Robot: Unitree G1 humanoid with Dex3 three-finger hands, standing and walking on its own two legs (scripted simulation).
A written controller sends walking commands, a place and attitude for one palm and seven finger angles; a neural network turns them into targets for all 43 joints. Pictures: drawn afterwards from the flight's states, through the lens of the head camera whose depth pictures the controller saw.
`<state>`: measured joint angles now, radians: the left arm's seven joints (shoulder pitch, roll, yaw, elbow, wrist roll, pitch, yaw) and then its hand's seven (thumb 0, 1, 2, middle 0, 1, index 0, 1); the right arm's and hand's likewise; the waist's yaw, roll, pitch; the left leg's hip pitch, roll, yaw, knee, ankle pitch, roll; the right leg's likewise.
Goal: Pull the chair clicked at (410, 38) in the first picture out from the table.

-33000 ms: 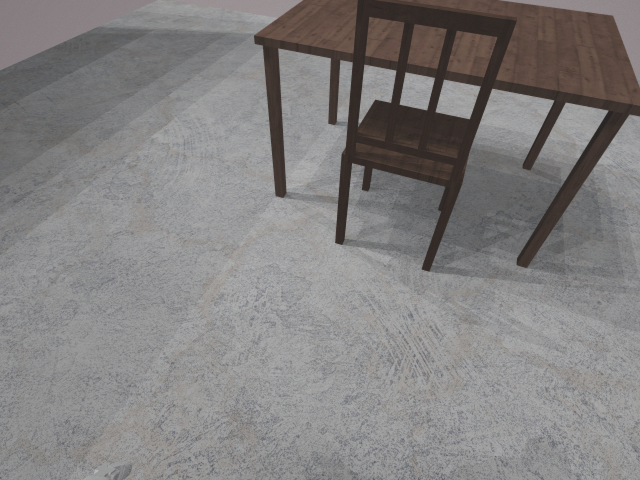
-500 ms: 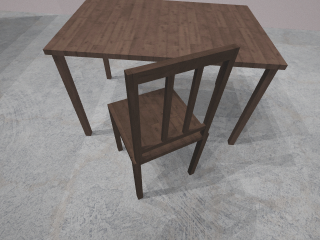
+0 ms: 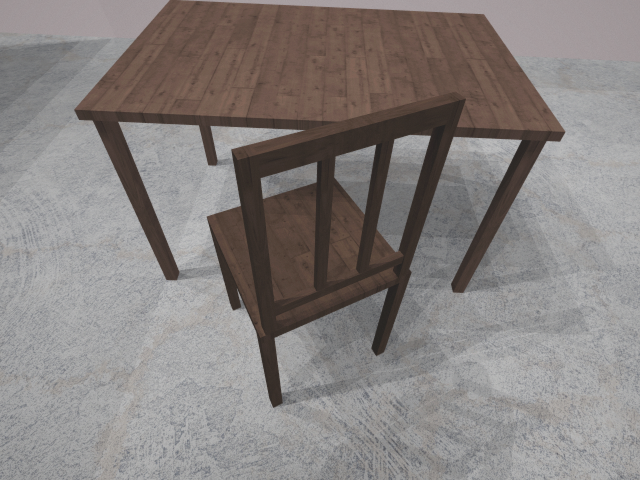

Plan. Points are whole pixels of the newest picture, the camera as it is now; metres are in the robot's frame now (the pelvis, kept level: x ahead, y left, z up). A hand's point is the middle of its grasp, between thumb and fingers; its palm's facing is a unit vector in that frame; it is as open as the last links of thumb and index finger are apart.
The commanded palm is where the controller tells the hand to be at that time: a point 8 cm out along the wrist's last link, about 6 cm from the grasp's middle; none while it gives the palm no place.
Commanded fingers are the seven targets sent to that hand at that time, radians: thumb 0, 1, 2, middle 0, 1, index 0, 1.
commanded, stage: look again from close up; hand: left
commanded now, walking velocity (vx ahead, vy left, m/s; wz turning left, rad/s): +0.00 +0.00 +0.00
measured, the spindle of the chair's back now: (322, 232) +0.54 +0.03 -0.05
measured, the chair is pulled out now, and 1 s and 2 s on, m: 0.21 0.21 0.21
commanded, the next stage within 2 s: shuffle to correct the standing spot in 0.64 s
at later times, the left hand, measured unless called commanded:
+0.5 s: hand out of the picture -0.02 +0.15 -0.18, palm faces +0.05 -0.99 -0.16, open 7.4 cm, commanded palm none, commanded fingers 0.00 0.90 0.90 -0.20 -0.30 -0.20 -0.30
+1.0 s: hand out of the picture -0.01 +0.14 -0.18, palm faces +0.08 -0.98 -0.20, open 7.4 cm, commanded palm none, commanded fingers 0.00 0.90 0.90 -0.20 -0.30 -0.20 -0.30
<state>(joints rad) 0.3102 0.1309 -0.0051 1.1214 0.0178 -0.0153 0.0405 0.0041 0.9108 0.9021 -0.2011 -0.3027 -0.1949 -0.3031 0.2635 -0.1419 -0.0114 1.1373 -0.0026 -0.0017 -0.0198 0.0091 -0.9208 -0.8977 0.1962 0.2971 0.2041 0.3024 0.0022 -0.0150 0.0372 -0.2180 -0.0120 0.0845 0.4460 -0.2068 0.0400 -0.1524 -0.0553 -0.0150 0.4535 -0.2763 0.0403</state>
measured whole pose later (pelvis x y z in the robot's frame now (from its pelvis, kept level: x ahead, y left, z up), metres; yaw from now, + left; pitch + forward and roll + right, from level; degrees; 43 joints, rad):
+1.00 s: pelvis +0.03 -0.03 -0.01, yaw +4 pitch +1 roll +2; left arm 0.34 0.16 0.04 1.09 0.04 0.02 0.01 0.01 0.91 0.90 -0.20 -0.30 -0.19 -0.30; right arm 0.36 -0.11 -0.04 1.12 -0.02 0.00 -0.03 0.00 -0.91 -0.90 0.20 0.30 0.21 0.30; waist -0.02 -0.04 0.00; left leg -0.26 -0.03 0.02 0.49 -0.25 0.01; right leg -0.22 -0.05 -0.06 0.58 -0.38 -0.01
